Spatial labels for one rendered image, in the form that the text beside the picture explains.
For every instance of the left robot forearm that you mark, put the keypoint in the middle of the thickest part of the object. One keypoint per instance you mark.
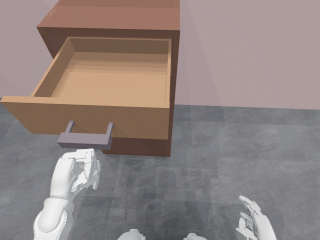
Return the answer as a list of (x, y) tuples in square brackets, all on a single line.
[(55, 221)]

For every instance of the drawer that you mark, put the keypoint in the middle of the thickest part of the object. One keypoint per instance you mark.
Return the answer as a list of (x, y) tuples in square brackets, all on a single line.
[(96, 80)]

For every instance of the robot right hand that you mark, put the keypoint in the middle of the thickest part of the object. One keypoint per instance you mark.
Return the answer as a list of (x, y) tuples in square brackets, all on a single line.
[(259, 227)]

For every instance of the robot left hand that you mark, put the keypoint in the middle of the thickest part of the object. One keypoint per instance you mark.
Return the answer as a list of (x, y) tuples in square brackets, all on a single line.
[(82, 164)]

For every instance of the handle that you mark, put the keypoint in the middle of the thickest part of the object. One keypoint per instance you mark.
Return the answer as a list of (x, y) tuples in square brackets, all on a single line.
[(85, 140)]

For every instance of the cabinet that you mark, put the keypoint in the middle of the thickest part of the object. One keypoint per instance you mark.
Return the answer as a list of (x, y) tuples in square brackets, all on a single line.
[(135, 19)]

